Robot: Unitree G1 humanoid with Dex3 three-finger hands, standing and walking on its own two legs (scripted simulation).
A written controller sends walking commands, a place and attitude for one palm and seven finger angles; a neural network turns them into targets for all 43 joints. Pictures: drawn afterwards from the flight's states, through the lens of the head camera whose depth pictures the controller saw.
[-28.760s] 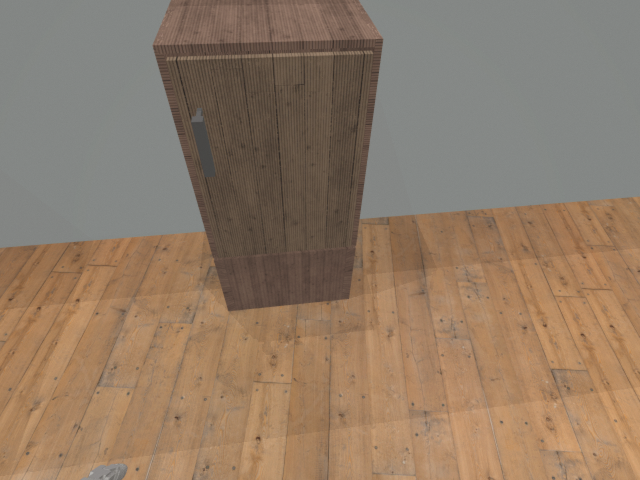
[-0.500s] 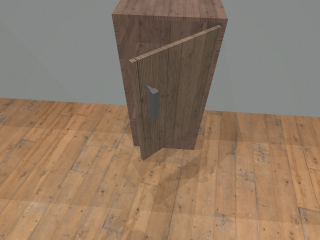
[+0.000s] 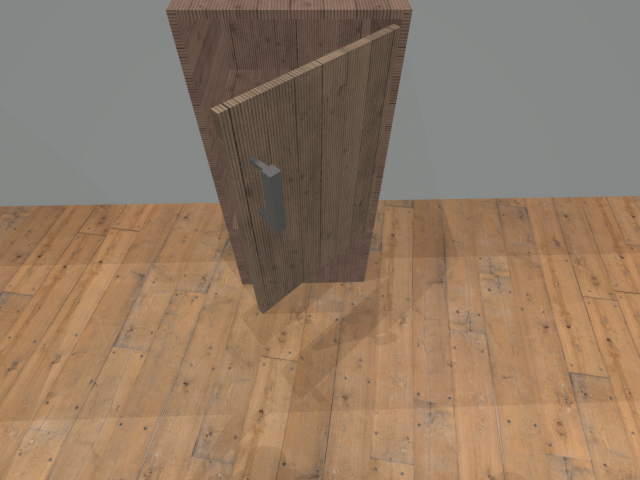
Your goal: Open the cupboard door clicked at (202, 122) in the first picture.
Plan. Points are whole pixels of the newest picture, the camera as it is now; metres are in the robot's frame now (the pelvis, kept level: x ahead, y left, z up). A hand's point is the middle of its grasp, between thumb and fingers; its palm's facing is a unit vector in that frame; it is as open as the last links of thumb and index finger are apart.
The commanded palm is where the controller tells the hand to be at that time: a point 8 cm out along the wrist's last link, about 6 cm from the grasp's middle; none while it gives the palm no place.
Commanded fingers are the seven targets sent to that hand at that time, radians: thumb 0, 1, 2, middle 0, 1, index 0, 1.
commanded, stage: walk to a spot facing it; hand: left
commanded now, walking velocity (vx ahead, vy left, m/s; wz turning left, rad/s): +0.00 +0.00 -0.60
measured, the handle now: (267, 195) +0.56 +0.13 -0.01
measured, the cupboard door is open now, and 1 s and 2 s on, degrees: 42 42 42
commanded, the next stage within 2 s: none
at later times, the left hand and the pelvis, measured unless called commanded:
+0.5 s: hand out of the picture +0.08 +0.14 -0.15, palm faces -0.18 -0.94 -0.28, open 7.4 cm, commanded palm none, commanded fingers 0.00 0.90 0.90 -0.20 -0.30 -0.20 -0.30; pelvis -0.01 -0.04 +0.01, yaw -17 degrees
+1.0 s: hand (245, 430) +0.21 +0.13 -0.16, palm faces -0.51 -0.82 -0.25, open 7.4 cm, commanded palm none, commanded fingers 0.00 0.90 0.90 -0.20 -0.30 -0.20 -0.30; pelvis +0.01 -0.01 +0.01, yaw -34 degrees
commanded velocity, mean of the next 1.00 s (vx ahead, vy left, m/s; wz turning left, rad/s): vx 0.00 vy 0.00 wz -0.60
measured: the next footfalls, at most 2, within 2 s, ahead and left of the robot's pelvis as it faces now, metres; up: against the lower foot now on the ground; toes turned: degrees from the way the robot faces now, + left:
left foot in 0.74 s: +0.10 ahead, +0.09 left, +0.00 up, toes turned -27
right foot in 1.10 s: -0.03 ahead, -0.16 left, +0.00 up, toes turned -42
